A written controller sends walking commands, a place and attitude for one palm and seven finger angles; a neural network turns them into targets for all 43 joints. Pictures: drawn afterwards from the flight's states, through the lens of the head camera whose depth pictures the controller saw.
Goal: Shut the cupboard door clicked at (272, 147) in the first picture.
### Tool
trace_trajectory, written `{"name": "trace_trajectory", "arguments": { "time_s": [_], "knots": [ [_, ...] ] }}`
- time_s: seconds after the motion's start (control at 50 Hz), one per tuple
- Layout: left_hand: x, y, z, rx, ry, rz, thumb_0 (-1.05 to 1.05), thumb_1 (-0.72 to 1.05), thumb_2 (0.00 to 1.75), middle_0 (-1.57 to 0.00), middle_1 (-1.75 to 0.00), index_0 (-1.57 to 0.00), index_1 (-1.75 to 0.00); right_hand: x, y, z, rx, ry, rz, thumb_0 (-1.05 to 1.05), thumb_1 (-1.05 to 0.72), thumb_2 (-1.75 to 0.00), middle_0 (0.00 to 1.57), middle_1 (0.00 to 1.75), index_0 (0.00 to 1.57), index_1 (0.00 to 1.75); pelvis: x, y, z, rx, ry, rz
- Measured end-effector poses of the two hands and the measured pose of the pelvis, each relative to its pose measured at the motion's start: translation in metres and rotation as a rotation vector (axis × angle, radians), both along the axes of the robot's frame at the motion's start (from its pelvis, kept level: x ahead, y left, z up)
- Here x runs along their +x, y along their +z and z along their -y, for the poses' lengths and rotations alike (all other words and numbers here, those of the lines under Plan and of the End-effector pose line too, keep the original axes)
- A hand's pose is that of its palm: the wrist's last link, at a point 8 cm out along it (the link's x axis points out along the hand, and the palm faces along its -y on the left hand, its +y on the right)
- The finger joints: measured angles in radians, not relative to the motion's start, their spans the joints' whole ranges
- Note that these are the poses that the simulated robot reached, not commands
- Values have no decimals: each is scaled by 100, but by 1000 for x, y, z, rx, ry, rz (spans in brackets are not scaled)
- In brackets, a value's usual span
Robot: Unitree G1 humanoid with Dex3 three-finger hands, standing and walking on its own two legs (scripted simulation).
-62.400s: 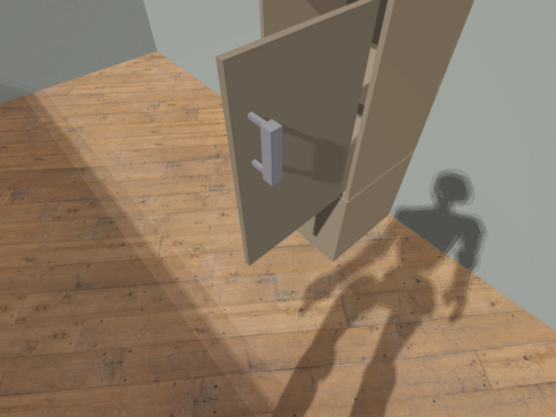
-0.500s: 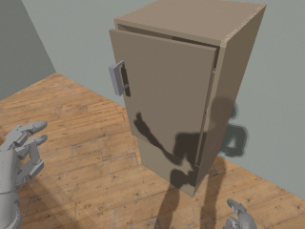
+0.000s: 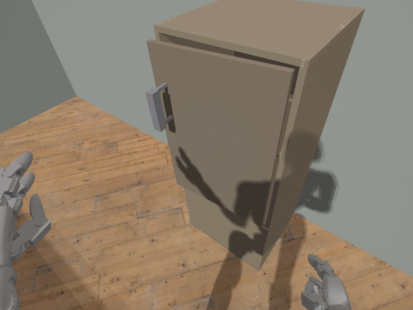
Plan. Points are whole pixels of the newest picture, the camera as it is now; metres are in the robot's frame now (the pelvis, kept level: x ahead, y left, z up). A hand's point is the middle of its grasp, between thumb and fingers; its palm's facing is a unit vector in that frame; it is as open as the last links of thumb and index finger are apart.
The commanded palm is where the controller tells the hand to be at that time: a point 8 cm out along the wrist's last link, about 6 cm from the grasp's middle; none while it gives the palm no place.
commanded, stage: step back with the hand held close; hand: left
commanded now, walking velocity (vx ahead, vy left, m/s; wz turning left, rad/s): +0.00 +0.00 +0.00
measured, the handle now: (161, 106) +0.63 +0.21 +0.07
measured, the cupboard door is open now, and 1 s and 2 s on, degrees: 5 5 5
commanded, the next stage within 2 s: stop stepping back and stand still in 1.18 s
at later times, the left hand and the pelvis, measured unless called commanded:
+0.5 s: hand (16, 239) +0.16 +0.30 +0.16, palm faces +0.36 -0.78 -0.51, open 7.4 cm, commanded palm +0.10 +0.33 +0.18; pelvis -0.04 +0.03 -0.01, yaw -1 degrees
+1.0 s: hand out of the picture +0.05 +0.32 +0.17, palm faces +0.49 -0.75 -0.44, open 7.4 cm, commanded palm -0.03 +0.35 +0.18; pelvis -0.15 +0.04 -0.02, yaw +4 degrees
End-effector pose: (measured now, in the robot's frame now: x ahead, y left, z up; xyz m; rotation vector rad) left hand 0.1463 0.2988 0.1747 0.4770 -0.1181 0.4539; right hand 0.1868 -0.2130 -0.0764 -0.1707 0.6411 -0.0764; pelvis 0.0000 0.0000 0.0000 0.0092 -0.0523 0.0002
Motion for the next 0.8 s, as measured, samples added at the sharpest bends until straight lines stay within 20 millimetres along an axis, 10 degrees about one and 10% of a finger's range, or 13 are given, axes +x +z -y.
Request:
{"name": "trace_trajectory", "arguments": {
  "time_s": [0.4,0.8],
  "knots": [
    [-4,3,-24,117,-90,-66,1,89,90,-22,-30,-21,-30,-49,-11,8,-53,-132,-144,1,-90,-90,20,30,20,30,-25,-4,-26,-21,-18,-62],
    [-115,0,-45,99,-27,97,1,89,90,-21,-30,-21,-30,-139,-18,-23,-93,-35,-136,1,-90,-90,20,30,20,30,-107,-14,-39,-57,32,-36]
  ]
}}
